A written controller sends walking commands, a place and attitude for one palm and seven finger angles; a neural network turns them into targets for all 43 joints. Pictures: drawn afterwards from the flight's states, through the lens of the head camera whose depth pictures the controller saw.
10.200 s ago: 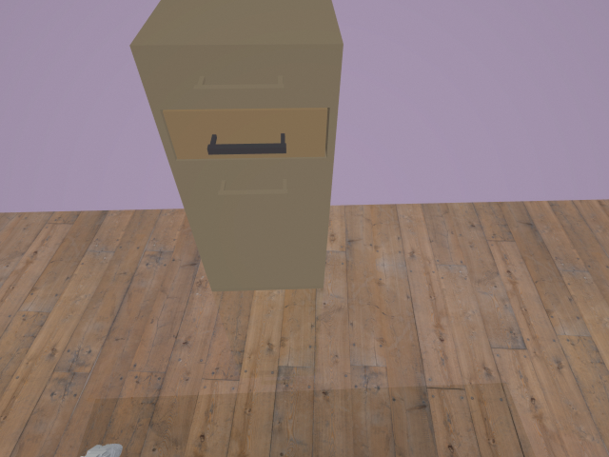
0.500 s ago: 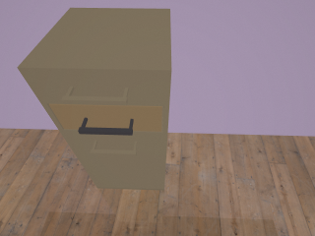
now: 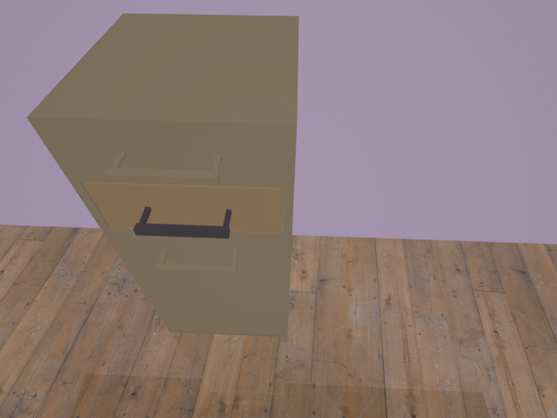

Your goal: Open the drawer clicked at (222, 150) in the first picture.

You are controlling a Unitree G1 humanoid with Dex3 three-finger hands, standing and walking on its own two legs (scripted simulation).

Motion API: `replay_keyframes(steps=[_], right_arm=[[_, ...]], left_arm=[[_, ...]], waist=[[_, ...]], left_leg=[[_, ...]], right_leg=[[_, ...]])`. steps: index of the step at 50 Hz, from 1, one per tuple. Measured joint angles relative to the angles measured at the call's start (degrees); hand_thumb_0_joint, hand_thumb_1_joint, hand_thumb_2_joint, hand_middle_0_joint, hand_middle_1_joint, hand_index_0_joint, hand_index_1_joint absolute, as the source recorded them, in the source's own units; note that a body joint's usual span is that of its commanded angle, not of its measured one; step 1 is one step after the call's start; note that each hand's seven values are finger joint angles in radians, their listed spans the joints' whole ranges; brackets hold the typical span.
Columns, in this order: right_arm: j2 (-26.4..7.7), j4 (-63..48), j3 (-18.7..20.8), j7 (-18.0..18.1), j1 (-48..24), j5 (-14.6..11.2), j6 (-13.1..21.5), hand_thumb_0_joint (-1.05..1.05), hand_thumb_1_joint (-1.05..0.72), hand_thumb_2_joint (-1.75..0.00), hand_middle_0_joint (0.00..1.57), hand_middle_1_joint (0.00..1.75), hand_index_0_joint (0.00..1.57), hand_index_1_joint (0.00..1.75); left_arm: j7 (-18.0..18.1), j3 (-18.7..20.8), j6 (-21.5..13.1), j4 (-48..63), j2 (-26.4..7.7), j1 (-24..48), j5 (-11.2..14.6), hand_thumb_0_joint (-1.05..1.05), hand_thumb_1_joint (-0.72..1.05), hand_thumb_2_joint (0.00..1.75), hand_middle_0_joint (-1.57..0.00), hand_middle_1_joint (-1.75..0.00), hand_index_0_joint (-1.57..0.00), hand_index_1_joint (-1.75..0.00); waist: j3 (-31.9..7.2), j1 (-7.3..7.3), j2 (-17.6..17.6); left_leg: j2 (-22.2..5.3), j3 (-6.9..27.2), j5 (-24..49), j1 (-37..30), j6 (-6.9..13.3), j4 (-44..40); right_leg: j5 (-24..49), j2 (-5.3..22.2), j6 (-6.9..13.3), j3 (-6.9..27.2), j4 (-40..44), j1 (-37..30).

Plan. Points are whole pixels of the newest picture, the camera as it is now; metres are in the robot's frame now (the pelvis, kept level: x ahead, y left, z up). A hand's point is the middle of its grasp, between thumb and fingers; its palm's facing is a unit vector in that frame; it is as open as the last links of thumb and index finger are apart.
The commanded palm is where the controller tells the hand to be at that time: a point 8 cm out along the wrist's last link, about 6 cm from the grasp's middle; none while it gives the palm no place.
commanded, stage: look again from close up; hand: left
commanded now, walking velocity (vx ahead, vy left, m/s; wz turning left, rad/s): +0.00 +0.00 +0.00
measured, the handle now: (184, 222) +0.47 +0.23 -0.06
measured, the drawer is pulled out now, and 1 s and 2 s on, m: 0.00 0.00 0.00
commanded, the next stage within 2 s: raise the hand with hooked fingers in 0.04 s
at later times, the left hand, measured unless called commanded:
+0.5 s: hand (173, 372) +0.19 +0.17 -0.04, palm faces +0.02 -0.29 -0.96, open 8.2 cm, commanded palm +0.13 +0.21 -0.03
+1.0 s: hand (132, 354) +0.20 +0.23 -0.02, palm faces +0.00 -0.15 -0.99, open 11.2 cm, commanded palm +0.17 +0.24 +0.04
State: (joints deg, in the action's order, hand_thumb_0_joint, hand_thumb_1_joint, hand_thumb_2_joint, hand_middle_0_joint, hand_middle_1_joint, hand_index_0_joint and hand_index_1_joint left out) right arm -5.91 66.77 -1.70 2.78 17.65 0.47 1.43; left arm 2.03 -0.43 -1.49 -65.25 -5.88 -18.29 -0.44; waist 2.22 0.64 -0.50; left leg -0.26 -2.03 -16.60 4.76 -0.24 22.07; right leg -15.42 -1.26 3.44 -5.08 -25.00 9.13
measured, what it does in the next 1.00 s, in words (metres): shifts its weight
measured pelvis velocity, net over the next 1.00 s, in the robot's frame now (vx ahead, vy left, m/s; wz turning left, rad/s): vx -0.05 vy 0.03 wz -0.03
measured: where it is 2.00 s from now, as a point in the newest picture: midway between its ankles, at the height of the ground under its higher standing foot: outside the picture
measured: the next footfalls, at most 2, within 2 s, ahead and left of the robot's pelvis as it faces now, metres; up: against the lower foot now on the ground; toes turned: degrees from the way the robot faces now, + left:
none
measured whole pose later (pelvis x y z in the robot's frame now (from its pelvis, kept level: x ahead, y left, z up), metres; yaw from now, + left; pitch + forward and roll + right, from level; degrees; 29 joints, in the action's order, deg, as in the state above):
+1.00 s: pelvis -0.05 +0.03 -0.02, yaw -2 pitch +4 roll +1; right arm -11.1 34.4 -2.1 0.7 8.7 2.0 -6.4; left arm 18.2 -7.9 2.8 -6.4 -17.1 -8.8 -60.1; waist -2.7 3.9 -2.5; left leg 0.9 -4.5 -20.1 22.6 2.1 38.4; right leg -16.7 0.7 1.9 -2.7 -39.4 27.0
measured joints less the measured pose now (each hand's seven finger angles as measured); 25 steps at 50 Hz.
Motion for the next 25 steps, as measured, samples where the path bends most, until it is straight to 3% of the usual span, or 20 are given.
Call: replay_keyframes(steps=[8, 10, 13, 15, 18, 20, 22, 25], right_arm=[[-0.1, -0.3, 0.1, -0.2, -0.1, -0.2, -0.2, 0.00, -0.91, -0.89, 0.20, 0.30, 0.20, 0.30], [-1.8, -4.9, -0.6, 1.4, 1.9, -1.1, 1.8, 0.02, -0.93, -0.89, 0.20, 0.30, 0.20, 0.30], [-5.1, -11.5, 1.5, 3.4, 3.6, -3.6, 8.4, 0.04, -0.94, -0.89, 0.20, 0.30, 0.20, 0.30], [-7.7, -15.7, 2.3, 3.5, 2.2, -3.3, 10.8, 0.04, -0.94, -0.89, 0.20, 0.30, 0.20, 0.30], [-11.1, -22.2, 3.6, 2.0, -2.1, -0.9, 10.5, 0.03, -0.93, -0.89, 0.20, 0.30, 0.20, 0.30], [-12.1, -26.2, 4.6, 0.2, -5.8, 0.9, 7.8, 0.03, -0.93, -0.89, 0.20, 0.30, 0.20, 0.30], [-12.2, -29.7, 5.1, -2.1, -9.4, 1.7, 4.0, 0.02, -0.92, -0.89, 0.20, 0.30, 0.20, 0.30], [-11.7, -34.3, 5.1, -4.8, -13.2, 1.6, -1.2, 0.02, -0.92, -0.89, 0.20, 0.30, 0.19, 0.30]], left_arm=[[0.4, 0.0, -0.5, 0.0, 0.2, 0.0, -0.2, 0.01, 0.91, 0.90, -0.20, -0.30, -0.20, -0.30], [2.1, -3.8, 5.1, 17.7, -2.0, -6.2, -3.9, 0.04, 0.94, 0.90, -0.21, -0.30, -0.20, -0.30], [7.6, -5.6, 5.9, 38.8, -6.4, -11.4, -7.3, 0.08, 0.95, 0.89, -0.21, -0.31, -0.21, -0.31], [10.6, -6.5, 5.7, 47.9, -8.8, -10.2, -13.4, 0.08, 0.92, 0.88, -0.21, -0.33, -0.21, -0.33], [15.5, -7.5, 4.4, 54.8, -10.8, -4.0, -28.4, 0.06, 0.86, 0.86, -0.21, -0.36, -0.21, -0.35], [18.9, -7.1, 3.1, 56.3, -10.1, -0.1, -38.9, 0.05, 0.82, 0.84, -0.21, -0.38, -0.21, -0.38], [21.1, -6.8, 1.6, 57.5, -8.6, 1.8, -47.6, 0.04, 0.77, 0.83, -0.21, -0.40, -0.21, -0.40], [22.8, -8.0, 0.0, 59.7, -6.7, 1.3, -56.7, 0.02, 0.69, 0.80, -0.21, -0.44, -0.21, -0.44]], waist=[[0.0, 0.06, -0.3], [0.3, 1.89, -0.9], [-1.0, 1.49, -2.2], [-2.4, 0.73, -2.9], [-5.6, -0.16, -3.3], [-7.5, -0.13, -3.0], [-9.1, 0.56, -1.9], [-9.9, 1.95, 0.5]], left_leg=[[-0.7, -0.1, 0.0, 1.6, -0.4, 2.2], [-1.3, -1.4, -1.1, 1.9, 0.2, 3.5], [-0.5, -1.6, -2.3, 3.7, 0.1, 5.0], [0.4, -1.5, -2.5, 7.2, 0.6, 7.5], [1.2, -1.7, -3.6, 13.8, 1.0, 12.5], [1.2, -2.6, -4.4, 17.2, 1.0, 15.3], [0.9, -3.9, -5.0, 19.8, 1.0, 17.1], [0.8, -5.1, -5.5, 22.5, 1.1, 19.4]], right_leg=[[0.4, -0.5, 0.1, -0.3, 0.2, 0.4], [0.3, -1.2, 0.2, 1.2, -1.4, 1.7], [-1.2, -0.3, 0.1, 1.5, -4.9, 4.5], [-2.0, 0.7, -0.2, 1.4, -7.9, 8.0], [-3.3, 1.8, -0.4, 1.6, -13.3, 14.8], [-3.8, 1.9, -0.4, 2.4, -16.2, 18.7], [-4.0, 1.6, -0.3, 3.8, -18.5, 22.0], [-4.4, 1.5, -0.1, 4.9, -21.2, 25.4]])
